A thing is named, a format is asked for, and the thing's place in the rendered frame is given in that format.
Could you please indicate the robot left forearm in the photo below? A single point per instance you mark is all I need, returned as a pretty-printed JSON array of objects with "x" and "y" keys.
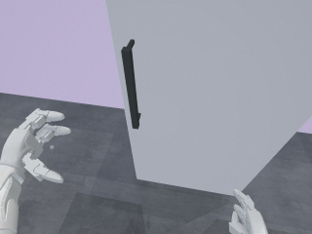
[{"x": 11, "y": 179}]

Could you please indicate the robot right hand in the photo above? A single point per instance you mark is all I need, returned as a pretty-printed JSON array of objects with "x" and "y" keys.
[{"x": 252, "y": 220}]

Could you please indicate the robot left hand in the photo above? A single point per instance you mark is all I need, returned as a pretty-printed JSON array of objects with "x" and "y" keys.
[{"x": 16, "y": 150}]

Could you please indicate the fridge door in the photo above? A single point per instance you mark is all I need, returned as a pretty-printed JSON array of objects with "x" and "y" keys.
[{"x": 221, "y": 85}]

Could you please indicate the handle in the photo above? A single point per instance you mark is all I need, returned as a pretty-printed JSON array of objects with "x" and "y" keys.
[{"x": 128, "y": 64}]

